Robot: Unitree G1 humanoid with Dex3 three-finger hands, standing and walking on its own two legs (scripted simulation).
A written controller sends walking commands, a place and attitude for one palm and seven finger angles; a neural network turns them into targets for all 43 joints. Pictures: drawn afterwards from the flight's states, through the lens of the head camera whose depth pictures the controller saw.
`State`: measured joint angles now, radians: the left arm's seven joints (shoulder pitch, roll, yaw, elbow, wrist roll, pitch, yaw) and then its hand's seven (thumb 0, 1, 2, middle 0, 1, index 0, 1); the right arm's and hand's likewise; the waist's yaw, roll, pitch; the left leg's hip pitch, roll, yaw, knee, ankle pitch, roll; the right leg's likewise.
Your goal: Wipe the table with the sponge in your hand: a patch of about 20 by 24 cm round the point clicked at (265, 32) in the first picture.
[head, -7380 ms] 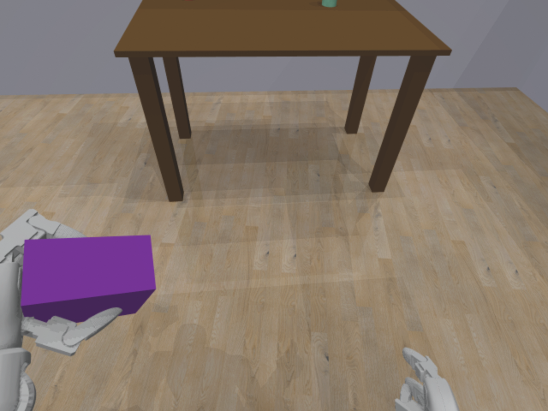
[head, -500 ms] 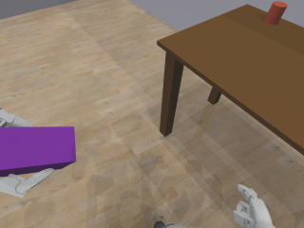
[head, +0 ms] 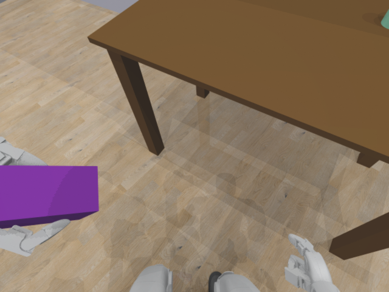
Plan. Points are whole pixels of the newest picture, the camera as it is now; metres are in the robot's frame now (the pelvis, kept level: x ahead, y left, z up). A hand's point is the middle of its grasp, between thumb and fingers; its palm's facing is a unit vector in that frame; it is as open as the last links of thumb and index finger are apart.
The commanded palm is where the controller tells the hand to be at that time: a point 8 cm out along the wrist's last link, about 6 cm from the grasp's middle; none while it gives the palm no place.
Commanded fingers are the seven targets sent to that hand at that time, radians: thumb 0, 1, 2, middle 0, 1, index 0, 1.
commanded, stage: turn to face it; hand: left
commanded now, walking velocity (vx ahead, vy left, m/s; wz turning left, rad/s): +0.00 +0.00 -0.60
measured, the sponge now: (59, 197) +0.24 +0.20 +0.15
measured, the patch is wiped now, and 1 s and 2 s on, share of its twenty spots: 0.00 0.00 0.00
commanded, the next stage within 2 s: take the last steps up to it in 1.56 s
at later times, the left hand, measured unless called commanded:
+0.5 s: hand (84, 215) +0.21 +0.15 +0.17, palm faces +0.20 -0.84 -0.51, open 10.5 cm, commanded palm +0.17 +0.18 +0.19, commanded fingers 0.00 0.10 1.30 -1.20 -1.60 -1.20 -1.60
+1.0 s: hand (161, 227) +0.19 +0.04 +0.17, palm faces -0.12 -0.87 -0.47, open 10.5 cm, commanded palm +0.17 +0.10 +0.19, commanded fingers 0.00 0.10 1.30 -1.20 -1.60 -1.20 -1.60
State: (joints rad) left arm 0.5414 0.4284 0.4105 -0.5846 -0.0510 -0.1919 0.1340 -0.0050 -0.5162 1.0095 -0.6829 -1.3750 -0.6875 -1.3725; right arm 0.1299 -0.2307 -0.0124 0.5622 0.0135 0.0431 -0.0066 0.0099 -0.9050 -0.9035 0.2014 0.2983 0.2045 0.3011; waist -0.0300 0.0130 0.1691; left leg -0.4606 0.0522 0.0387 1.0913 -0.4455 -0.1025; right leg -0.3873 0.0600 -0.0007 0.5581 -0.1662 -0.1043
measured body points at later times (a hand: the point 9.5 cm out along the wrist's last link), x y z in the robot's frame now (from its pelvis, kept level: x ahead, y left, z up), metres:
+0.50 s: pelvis -0.06 -0.04 -0.01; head -0.03 -0.07 +0.44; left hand +0.19 +0.19 +0.19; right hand +0.05 -0.27 -0.11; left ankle -0.06 +0.15 -0.73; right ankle -0.06 -0.15 -0.73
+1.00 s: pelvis -0.13 -0.04 +0.00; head -0.09 -0.06 +0.45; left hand +0.19 +0.09 +0.19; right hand -0.12 -0.35 -0.08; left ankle -0.05 +0.08 -0.73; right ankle -0.11 -0.13 -0.69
